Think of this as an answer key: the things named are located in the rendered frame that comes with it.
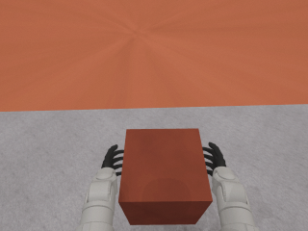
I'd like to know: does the carton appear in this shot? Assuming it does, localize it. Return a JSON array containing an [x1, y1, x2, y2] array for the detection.
[[118, 128, 213, 225]]

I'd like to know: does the right robot hand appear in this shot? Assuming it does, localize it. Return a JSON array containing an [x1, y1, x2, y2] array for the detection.
[[202, 142, 226, 176]]

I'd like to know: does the left robot hand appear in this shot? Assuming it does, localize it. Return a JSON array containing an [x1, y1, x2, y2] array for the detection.
[[101, 144, 124, 176]]

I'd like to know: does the robot right forearm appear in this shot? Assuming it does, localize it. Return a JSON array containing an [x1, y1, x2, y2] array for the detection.
[[212, 167, 261, 231]]

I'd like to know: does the robot left forearm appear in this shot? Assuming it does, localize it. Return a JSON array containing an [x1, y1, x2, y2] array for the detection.
[[75, 167, 118, 231]]

